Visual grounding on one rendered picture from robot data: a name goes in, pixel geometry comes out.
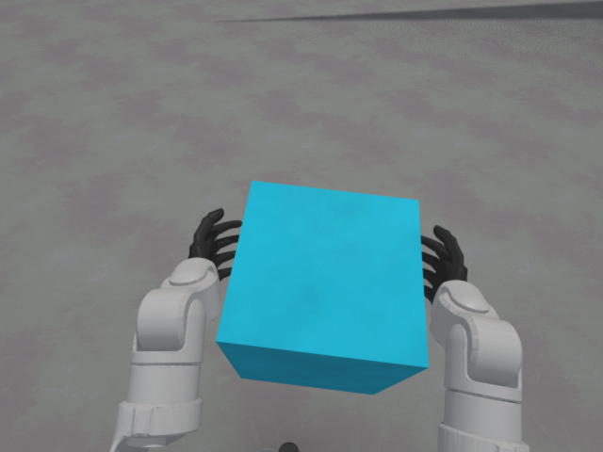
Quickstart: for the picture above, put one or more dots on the left robot forearm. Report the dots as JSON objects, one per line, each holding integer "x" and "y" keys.
{"x": 162, "y": 403}

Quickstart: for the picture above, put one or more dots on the right robot forearm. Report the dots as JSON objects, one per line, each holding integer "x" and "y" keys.
{"x": 483, "y": 369}

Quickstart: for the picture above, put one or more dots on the right robot hand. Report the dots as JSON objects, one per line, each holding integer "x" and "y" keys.
{"x": 449, "y": 267}

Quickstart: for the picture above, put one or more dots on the left robot hand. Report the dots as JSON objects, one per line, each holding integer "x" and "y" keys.
{"x": 204, "y": 246}

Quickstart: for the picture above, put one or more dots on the carton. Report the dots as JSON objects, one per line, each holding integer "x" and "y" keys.
{"x": 326, "y": 290}

